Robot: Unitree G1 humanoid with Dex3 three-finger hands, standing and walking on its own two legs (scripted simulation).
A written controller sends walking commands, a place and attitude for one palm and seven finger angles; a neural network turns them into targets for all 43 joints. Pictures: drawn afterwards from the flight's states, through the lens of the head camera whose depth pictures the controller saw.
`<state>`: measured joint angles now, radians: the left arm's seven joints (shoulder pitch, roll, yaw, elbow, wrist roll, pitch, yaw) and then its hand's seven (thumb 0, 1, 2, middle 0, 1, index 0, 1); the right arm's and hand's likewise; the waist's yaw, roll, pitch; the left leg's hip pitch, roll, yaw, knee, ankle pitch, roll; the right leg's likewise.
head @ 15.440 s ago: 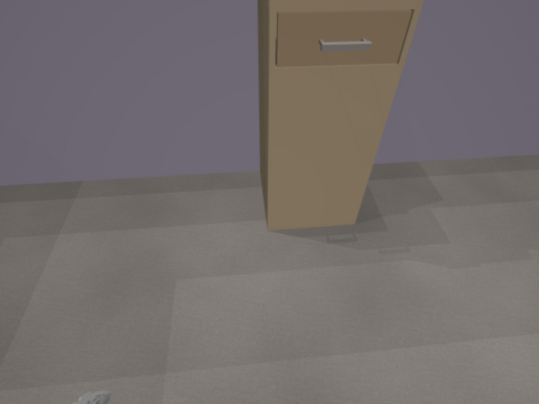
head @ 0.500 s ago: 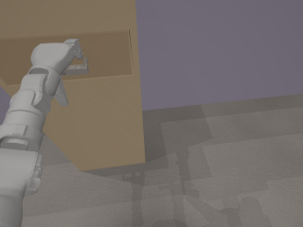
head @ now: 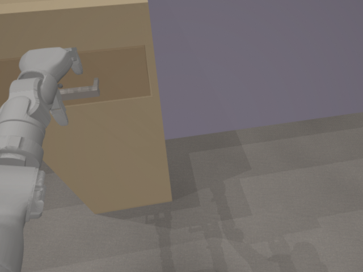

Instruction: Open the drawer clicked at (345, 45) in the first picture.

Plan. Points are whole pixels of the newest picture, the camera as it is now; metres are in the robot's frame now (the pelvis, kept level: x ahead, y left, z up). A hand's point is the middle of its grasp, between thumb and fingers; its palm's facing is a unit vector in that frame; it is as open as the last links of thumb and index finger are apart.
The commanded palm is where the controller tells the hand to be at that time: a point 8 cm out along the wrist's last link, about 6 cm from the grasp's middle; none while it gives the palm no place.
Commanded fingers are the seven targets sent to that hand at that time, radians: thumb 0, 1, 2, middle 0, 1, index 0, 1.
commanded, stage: move the hooked fingers above the handle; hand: left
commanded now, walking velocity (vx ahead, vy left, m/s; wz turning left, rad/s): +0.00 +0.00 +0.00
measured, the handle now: (68, 89) +0.53 +0.25 +0.12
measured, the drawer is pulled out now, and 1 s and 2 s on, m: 0.00 0.00 0.00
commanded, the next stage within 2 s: none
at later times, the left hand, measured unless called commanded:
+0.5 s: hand (58, 84) +0.49 +0.24 +0.17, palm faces -0.05 -0.02 -1.00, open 13.3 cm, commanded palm +0.49 +0.27 +0.25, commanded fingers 0.00 -0.50 0.30 -0.30 -1.20 -0.30 -1.20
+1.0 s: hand (58, 84) +0.49 +0.24 +0.17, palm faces -0.03 -0.02 -1.00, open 13.4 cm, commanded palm +0.50 +0.27 +0.25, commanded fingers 0.00 -0.50 0.30 -0.30 -1.20 -0.30 -1.20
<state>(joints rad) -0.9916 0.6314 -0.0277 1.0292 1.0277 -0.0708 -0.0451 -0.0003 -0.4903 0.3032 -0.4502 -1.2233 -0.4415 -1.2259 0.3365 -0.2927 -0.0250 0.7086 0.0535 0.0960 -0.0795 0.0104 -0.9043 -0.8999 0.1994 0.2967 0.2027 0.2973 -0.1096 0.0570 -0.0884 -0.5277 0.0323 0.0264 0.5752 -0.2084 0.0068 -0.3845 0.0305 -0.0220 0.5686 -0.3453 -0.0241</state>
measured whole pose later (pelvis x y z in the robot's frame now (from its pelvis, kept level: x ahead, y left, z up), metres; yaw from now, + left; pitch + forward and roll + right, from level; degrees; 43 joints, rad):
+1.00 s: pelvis -0.01 +0.01 +0.00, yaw +0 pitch +10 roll -1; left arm -1.03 0.66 -0.03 1.06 1.02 -0.12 -0.05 0.00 -0.49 0.30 -0.52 -1.22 -0.41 -1.22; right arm 0.34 -0.29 -0.01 0.73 0.06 0.07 -0.08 0.01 -0.90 -0.90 0.20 0.30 0.20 0.30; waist -0.12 0.06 -0.08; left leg -0.55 0.03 0.02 0.59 -0.20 0.01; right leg -0.40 0.03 -0.02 0.57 -0.33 -0.02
